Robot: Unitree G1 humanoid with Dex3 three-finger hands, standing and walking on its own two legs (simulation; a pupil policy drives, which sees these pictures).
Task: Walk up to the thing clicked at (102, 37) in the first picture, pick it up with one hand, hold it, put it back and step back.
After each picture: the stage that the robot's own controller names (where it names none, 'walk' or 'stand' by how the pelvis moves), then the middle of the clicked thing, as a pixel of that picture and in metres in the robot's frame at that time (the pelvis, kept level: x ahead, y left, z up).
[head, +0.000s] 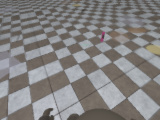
stand; (102, 36) +1.89 -0.27 -0.66
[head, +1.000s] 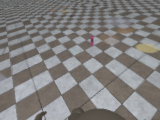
walk; (92, 40) +1.77 +0.10 -0.63
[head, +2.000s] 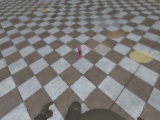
walk; (79, 52) +1.22 +0.25 -0.64
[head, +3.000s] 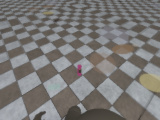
walk; (79, 70) +0.79 +0.19 -0.63
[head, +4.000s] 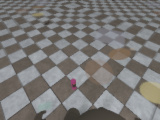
walk; (73, 84) +0.53 +0.20 -0.64
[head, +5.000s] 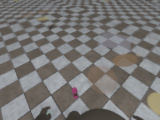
stand; (75, 93) +0.43 +0.19 -0.65
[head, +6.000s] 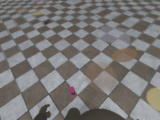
stand; (72, 91) +0.38 +0.22 -0.63
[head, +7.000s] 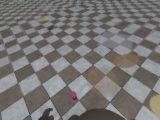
stand; (74, 96) +0.36 +0.22 -0.66
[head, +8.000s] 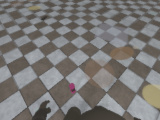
stand; (72, 88) +0.41 +0.20 -0.64
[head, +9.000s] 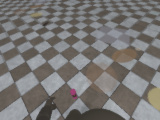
stand; (74, 94) +0.36 +0.20 -0.64
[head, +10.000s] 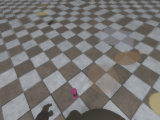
stand; (74, 93) +0.38 +0.20 -0.65
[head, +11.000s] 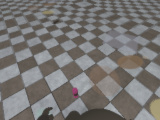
stand; (75, 93) +0.39 +0.17 -0.65
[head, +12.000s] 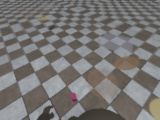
stand; (74, 98) +0.36 +0.19 -0.66
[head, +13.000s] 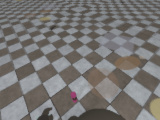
stand; (74, 97) +0.37 +0.20 -0.66
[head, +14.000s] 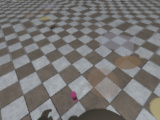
stand; (74, 97) +0.37 +0.21 -0.66
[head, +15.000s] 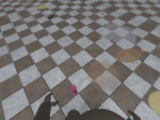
go down; (74, 89) +0.39 +0.19 -0.64
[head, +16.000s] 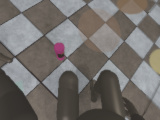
go down; (60, 52) +0.47 +0.20 -0.24
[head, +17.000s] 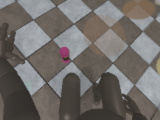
close in; (65, 56) +0.48 +0.18 -0.27
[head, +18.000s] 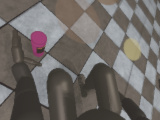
close in; (38, 46) +0.47 +0.23 -0.17
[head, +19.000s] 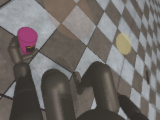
close; (28, 44) +0.46 +0.24 -0.17
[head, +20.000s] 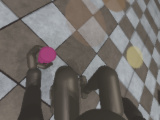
lift; (45, 57) +0.37 +0.24 -0.15
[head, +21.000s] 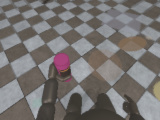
lift; (64, 70) +0.33 +0.17 +0.05
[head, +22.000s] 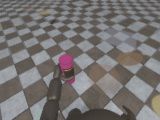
hold; (68, 71) +0.32 +0.16 +0.07
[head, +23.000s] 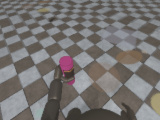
hold; (68, 72) +0.32 +0.16 +0.05
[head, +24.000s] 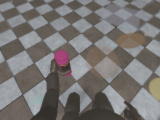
crouch; (64, 65) +0.38 +0.17 -0.01
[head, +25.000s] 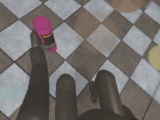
lower; (48, 38) +0.52 +0.21 -0.03
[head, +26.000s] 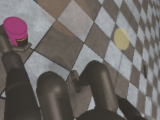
lower; (19, 39) +0.49 +0.25 -0.17
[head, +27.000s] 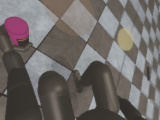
lower; (20, 38) +0.49 +0.26 -0.18
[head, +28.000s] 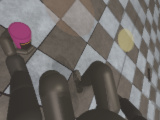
lower; (23, 42) +0.47 +0.25 -0.18
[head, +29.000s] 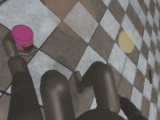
lower; (25, 44) +0.46 +0.25 -0.18
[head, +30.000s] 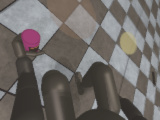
open; (31, 45) +0.46 +0.23 -0.18
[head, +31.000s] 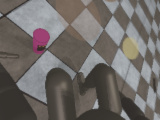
stand; (39, 44) +0.46 +0.23 -0.18
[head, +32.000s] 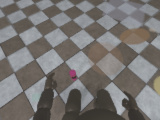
walk; (73, 75) +0.43 +0.17 -0.48
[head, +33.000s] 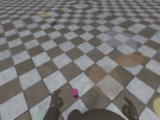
stand; (75, 94) +0.39 +0.16 -0.60
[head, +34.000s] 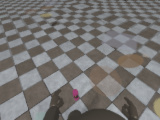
stand; (75, 95) +0.38 +0.16 -0.60
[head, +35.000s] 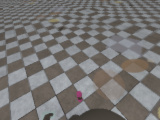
stand; (79, 96) +0.40 +0.15 -0.65
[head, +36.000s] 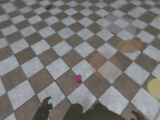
walk; (79, 79) +0.47 +0.12 -0.64
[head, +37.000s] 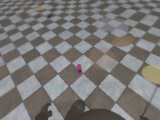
walk; (79, 70) +0.71 +0.20 -0.63
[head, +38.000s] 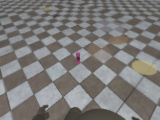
stand; (78, 58) +1.04 +0.24 -0.63
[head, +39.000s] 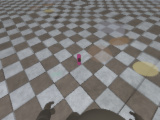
stand; (79, 59) +1.03 +0.22 -0.65
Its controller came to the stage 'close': yes
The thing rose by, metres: 0.71
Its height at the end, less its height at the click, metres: +0.00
